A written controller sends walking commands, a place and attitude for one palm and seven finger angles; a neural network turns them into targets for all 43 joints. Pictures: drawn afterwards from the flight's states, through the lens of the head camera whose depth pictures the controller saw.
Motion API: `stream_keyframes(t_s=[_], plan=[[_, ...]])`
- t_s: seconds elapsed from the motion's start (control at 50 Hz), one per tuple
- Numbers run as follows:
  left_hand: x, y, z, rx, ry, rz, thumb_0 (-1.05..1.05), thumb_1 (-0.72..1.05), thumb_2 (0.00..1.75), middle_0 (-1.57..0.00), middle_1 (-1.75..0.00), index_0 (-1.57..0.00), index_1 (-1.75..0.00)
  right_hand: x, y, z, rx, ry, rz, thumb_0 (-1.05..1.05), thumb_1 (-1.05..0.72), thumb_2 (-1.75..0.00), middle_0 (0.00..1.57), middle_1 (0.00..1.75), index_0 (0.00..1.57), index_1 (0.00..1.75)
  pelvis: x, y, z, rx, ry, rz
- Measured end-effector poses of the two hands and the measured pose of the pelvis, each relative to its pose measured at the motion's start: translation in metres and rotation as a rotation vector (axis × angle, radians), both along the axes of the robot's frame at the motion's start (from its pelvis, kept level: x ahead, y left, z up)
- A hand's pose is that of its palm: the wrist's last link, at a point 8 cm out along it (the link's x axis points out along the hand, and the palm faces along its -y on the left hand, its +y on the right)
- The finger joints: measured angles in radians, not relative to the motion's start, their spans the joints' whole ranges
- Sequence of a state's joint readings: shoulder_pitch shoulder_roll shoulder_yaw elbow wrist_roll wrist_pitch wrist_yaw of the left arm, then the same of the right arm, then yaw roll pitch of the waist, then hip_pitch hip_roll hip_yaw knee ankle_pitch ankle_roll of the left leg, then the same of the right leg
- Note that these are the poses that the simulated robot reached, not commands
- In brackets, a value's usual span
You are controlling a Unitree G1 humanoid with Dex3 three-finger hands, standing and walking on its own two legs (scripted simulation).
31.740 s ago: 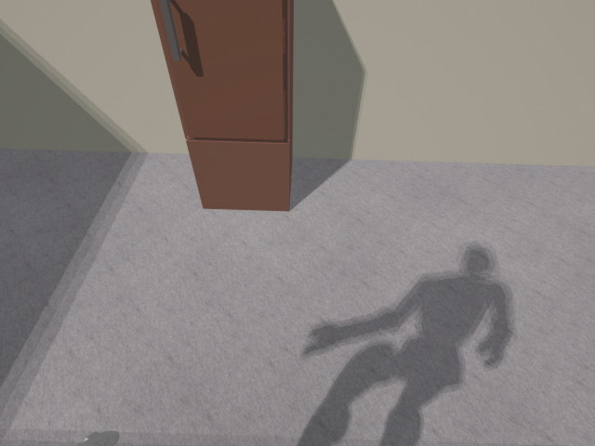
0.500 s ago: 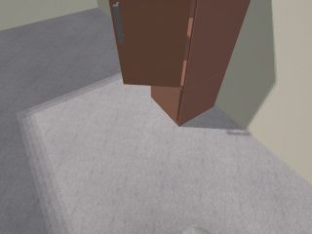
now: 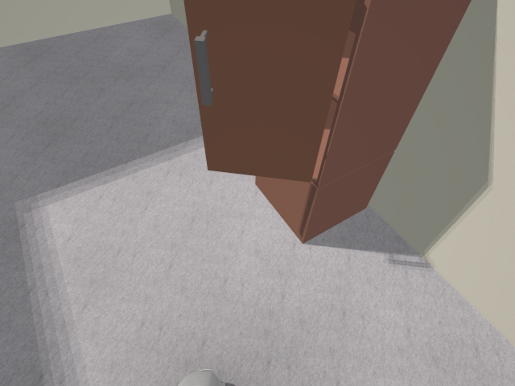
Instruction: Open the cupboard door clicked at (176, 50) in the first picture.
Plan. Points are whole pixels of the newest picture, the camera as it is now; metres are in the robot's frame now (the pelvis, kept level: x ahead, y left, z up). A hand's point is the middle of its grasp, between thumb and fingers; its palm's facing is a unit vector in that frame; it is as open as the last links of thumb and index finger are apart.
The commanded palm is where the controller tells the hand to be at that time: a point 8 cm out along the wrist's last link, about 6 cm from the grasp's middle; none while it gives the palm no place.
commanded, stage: take the last steps up to it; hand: left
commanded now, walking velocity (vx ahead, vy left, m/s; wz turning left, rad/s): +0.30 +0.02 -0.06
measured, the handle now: (205, 69) +0.79 +0.21 +0.06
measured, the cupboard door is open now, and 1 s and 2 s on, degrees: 51 51 51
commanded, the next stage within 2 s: come to a stop and stand still in 0.36 s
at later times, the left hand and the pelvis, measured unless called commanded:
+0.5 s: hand (174, 302) +0.28 +0.20 -0.17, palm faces -0.08 -0.97 -0.23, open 7.3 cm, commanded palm none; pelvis +0.17 +0.01 -0.01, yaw -4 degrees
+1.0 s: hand (152, 317) +0.26 +0.24 -0.19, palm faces +0.02 -0.98 -0.22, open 7.3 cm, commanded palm none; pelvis +0.20 +0.04 -0.01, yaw -3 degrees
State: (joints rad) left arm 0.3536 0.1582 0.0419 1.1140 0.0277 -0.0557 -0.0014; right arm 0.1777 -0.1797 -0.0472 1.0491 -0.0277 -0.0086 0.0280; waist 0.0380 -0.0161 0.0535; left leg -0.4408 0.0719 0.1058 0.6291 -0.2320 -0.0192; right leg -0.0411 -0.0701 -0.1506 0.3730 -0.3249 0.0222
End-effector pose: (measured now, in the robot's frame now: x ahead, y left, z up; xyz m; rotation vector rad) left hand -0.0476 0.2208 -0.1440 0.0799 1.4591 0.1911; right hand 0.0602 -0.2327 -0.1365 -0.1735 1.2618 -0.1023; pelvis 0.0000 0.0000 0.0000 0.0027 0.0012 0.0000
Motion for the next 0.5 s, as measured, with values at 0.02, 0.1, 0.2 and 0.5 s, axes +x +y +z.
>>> stream_keyframes(t_s=[0.02,0.1,0.2,0.5], plan=[[-0.001,0.003,-0.005,-0.011,0.027,0.011,0.00,0.92,0.90,-0.20,-0.30,-0.20,-0.30,0.016,0.005,-0.001,-0.009,-0.021,0.011,0.01,-0.92,-0.90,0.20,0.29,0.20,0.30,0.010,0.006,-0.003,-0.003,-0.002,-0.001],[0.016,0.021,-0.023,-0.042,0.105,0.000,0.00,0.92,0.90,-0.20,-0.30,-0.20,-0.30,0.062,0.023,-0.006,-0.049,-0.110,0.012,0.00,-0.92,-0.90,0.20,0.29,0.20,0.30,0.040,0.028,-0.018,-0.007,-0.014,-0.022],[0.095,0.039,-0.016,-0.027,0.009,-0.049,0.01,0.91,0.90,-0.20,-0.30,-0.20,-0.30,0.067,0.040,0.000,-0.051,-0.076,-0.044,0.00,-0.93,-0.90,0.20,0.29,0.20,0.30,0.070,0.040,-0.008,0.006,-0.011,-0.043],[0.327,0.025,0.009,0.059,-0.285,-0.218,0.00,0.92,0.90,-0.20,-0.30,-0.20,-0.30,0.033,0.049,-0.020,0.064,0.255,-0.189,0.00,-0.92,-0.90,0.20,0.29,0.20,0.30,0.173,0.014,-0.009,0.034,0.000,-0.063]])
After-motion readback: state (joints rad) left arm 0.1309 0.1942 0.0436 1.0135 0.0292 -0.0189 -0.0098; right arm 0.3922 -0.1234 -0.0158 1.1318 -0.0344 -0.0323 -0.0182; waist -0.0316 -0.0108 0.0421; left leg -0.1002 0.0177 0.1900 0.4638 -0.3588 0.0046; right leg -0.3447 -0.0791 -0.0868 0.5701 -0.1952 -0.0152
